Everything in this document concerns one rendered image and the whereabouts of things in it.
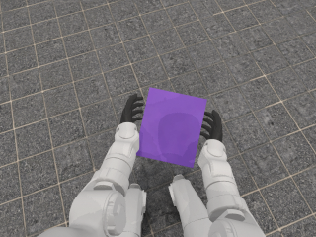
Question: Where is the robot thigh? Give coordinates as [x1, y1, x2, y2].
[115, 188, 147, 237]
[168, 179, 212, 237]

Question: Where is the right robot thigh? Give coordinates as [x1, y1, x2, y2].
[168, 179, 212, 237]

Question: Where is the robot right forearm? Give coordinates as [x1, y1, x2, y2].
[197, 139, 262, 230]

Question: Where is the left robot upper arm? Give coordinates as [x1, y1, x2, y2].
[37, 190, 127, 237]

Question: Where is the right robot upper arm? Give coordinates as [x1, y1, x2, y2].
[208, 217, 266, 237]

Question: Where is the robot left hand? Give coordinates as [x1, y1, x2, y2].
[120, 93, 144, 124]

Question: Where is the left robot thigh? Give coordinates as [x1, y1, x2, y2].
[115, 188, 147, 237]

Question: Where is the robot left forearm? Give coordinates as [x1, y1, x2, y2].
[69, 122, 140, 224]

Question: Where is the robot right hand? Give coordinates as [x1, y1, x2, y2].
[199, 110, 223, 143]

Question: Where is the carton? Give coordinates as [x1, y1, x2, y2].
[136, 87, 207, 168]

